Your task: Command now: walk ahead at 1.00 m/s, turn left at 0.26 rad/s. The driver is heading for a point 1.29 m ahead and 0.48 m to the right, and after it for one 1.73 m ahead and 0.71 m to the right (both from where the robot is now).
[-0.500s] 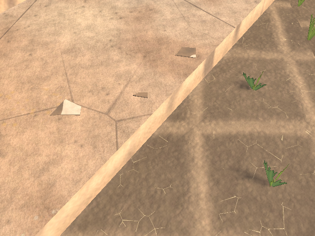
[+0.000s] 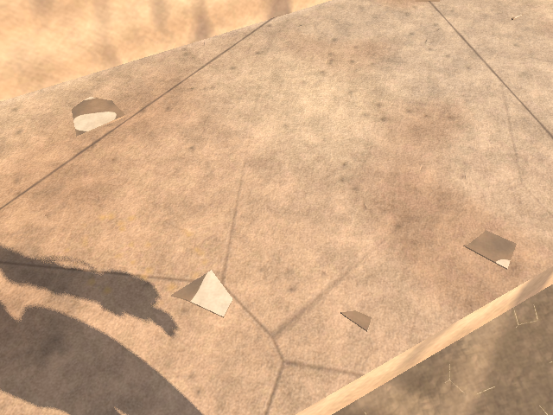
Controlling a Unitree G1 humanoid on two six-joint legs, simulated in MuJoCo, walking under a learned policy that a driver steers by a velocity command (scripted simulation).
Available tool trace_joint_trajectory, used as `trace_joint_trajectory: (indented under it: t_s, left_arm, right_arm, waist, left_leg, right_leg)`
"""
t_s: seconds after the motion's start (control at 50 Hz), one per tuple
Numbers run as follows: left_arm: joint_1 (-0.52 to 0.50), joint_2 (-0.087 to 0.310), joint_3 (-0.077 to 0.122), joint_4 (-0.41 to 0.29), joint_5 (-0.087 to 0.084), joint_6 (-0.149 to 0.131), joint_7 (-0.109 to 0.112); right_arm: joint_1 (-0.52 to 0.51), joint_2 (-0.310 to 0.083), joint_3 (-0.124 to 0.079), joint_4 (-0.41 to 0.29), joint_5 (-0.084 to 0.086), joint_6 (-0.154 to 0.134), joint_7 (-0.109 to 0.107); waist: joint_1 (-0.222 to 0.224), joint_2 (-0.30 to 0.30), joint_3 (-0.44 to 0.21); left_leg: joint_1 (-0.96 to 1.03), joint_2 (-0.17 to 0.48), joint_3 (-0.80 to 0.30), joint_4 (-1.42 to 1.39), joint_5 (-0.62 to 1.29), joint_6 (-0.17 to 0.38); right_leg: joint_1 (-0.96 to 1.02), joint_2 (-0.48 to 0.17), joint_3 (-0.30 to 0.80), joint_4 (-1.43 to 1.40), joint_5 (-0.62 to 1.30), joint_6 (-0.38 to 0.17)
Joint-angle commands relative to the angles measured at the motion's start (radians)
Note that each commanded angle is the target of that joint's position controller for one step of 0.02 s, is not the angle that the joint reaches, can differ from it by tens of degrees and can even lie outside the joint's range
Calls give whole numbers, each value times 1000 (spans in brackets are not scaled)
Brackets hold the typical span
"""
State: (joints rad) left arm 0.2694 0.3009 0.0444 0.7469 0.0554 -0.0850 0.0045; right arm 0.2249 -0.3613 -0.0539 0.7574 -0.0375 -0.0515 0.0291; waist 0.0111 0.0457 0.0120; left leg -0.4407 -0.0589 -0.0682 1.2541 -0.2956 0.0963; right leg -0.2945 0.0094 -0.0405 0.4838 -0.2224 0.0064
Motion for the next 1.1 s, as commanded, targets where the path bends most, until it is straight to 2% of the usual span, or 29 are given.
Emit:
trace_joint_trajectory:
  t_s: [0.02,0.1,0.16,0.2,0.22,0.24,0.26,0.28,0.38,0.46,0.5,0.54,0.58,0.6,0.62,0.64,0.66,0.68,0.74,0.8,0.82,0.9,0.96,1.0,1.02,1.04,1.06,1.08,1.1]
  left_arm:
    - [112,55,6,23,-21,-39,-13]
    - [62,93,14,27,-53,-36,-16]
    - [78,147,26,36,-50,-27,-16]
    - [86,189,36,55,-55,-16,-20]
    - [6,162,35,37,-65,-19,-23]
    - [16,9,5,20,-53,-25,-17]
    - [134,-33,-6,-7,-68,-20,-2]
    - [97,36,6,-28,-55,2,8]
    - [-193,-118,-27,-186,-40,78,-21]
    - [-329,-123,-46,-294,-24,108,7]
    - [-386,-118,-79,-335,-30,85,-3]
    - [-212,-33,-66,-269,-57,98,-43]
    - [229,133,19,-172,-26,136,-52]
    - [188,217,64,-161,-58,117,-58]
    - [23,294,87,-177,-65,121,-39]
    - [-16,252,86,-207,-57,118,-19]
    - [-33,220,76,-164,-61,97,-12]
    - [10,102,43,-80,-46,73,0]
    - [128,0,24,12,5,9,59]
    - [35,123,35,-17,-37,-29,17]
    - [34,114,33,-26,-53,-29,1]
    - [133,141,49,20,-63,-16,2]
    - [134,191,71,16,-65,-10,0]
    - [58,213,81,-4,-60,-24,-21]
    - [38,119,63,-28,-61,-29,-23]
    - [2,45,29,-77,-45,-30,-5]
    - [94,64,20,-96,-88,-3,7]
    - [36,94,17,-83,-40,15,6]
    - [-42,91,21,-98,-22,24,-13]
  right_arm:
    - [-54,27,32,-112,-21,-1,15]
    - [-220,33,70,-197,-23,-22,34]
    - [-134,28,70,-175,-9,-18,11]
    - [96,-28,43,-135,-30,-30,-26]
    - [320,-88,8,-56,-28,-36,-42]
    - [330,-136,0,-29,-50,-40,-51]
    - [297,-158,-4,-52,-53,-28,-50]
    - [280,-104,-11,-63,-35,-23,-45]
    - [172,113,38,63,0,-71,-13]
    - [227,72,22,160,-6,-98,-38]
    - [209,80,35,168,-2,-76,-47]
    - [211,-58,12,85,53,-83,-76]
    - [67,-293,-64,-19,72,-86,-63]
    - [63,-213,-62,-24,70,-81,-35]
    - [38,-54,-17,-155,25,-103,11]
    - [46,-4,-1,-232,-24,-118,16]
    - [-19,60,23,-258,-28,-105,8]
    - [-76,81,47,-266,-19,-98,-12]
    - [-201,107,63,-363,-27,-44,-27]
    - [-161,68,88,-368,-47,-12,-57]
    - [-241,48,90,-380,-46,-5,-57]
    - [-331,128,116,-384,-19,8,-3]
    - [-248,45,76,-339,14,11,-38]
    - [-29,-42,22,-274,21,-6,-68]
    - [96,-84,-7,-223,1,-19,-82]
    - [202,-111,-17,-216,-17,-20,-81]
    - [164,-105,-24,-188,-43,-24,-73]
    - [122,-25,-21,-203,-34,-27,-66]
    - [99,20,-10,-178,-27,-41,-58]
  waist:
    - [-4,-122,-21]
    - [-35,-112,41]
    - [-92,-135,-20]
    - [-231,-37,-165]
    - [-327,-42,-240]
    - [-233,90,-170]
    - [-111,111,-184]
    - [-141,34,-211]
    - [13,106,129]
    - [68,108,162]
    - [122,-14,195]
    - [179,-54,-140]
    - [370,110,-461]
    - [334,3,-438]
    - [177,-389,-463]
    - [108,-189,-510]
    - [79,-24,-340]
    - [60,-16,-143]
    - [36,46,-34]
    - [-93,208,61]
    - [-64,238,124]
    - [17,6,-34]
    - [-18,-102,-145]
    - [-149,-47,-251]
    - [-160,59,-280]
    - [-190,99,-297]
    - [-131,206,-420]
    - [-139,40,-356]
    - [-123,0,-220]
  left_leg:
    - [-257,64,-76,-52,-20,-21]
    - [-98,108,60,-472,157,-55]
    - [137,50,106,-466,110,-35]
    - [416,41,48,-707,-6,8]
    - [697,102,40,-808,173,0]
    - [834,315,-178,-846,198,-30]
    - [911,509,-401,-785,794,11]
    - [858,521,-402,-802,680,85]
    - [370,338,26,-1030,423,-44]
    - [461,349,170,-1153,632,-52]
    - [342,262,336,-1213,918,-54]
    - [114,266,332,-1040,1625,-20]
    - [213,357,230,-422,2055,10]
    - [120,198,226,84,1138,-36]
    - [-278,-57,142,635,90,-98]
    - [-396,-17,-65,806,148,-51]
    - [-451,14,-72,863,156,-57]
    - [-425,33,-41,800,192,-95]
    - [-525,19,-276,852,-262,-96]
    - [-513,79,-89,262,-201,-89]
    - [-420,85,-5,26,-103,-98]
    - [107,20,101,-423,346,-93]
    - [317,-16,46,-646,231,-86]
    - [605,39,-20,-803,221,-74]
    - [845,205,-118,-774,166,-38]
    - [963,404,-265,-637,443,-14]
    - [1057,559,-559,-684,392,165]
    - [886,483,-595,-813,107,168]
    - [724,433,-520,-884,-17,147]
  right_leg:
    - [202,-242,344,-269,125,-174]
    - [20,-144,183,-364,277,-172]
    - [5,-192,177,-270,746,-191]
    - [54,-127,144,174,959,-161]
    - [-104,-60,153,472,781,-139]
    - [-399,15,173,742,-158,-129]
    - [-609,26,134,937,-224,-115]
    - [-674,1,115,1029,-178,-107]
    - [-889,-36,59,1335,-251,-117]
    - [-1079,-24,12,1452,-360,-170]
    - [-914,-27,-139,1170,-381,-190]
    - [-89,83,-256,862,-85,-189]
    - [297,189,-94,777,-272,-223]
    - [363,159,172,454,-279,-320]
    - [453,-96,836,11,-283,-452]
    - [451,-143,1144,-148,-610,-429]
    - [284,-150,1139,-214,-589,-375]
    - [53,-97,1215,-220,-268,-340]
    - [-73,-102,1002,-32,-7,-437]
    - [-62,-17,639,-230,200,-339]
    - [-147,49,554,-292,219,-298]
    - [-158,75,445,-301,719,-194]
    - [-8,75,497,0,1024,-126]
    - [-49,98,477,335,805,-91]
    - [-243,134,390,525,62,-87]
    - [-393,110,274,689,-291,-100]
    - [-601,95,172,913,-305,-71]
    - [-612,17,146,916,-170,-88]
    - [-601,1,158,896,-125,-90]
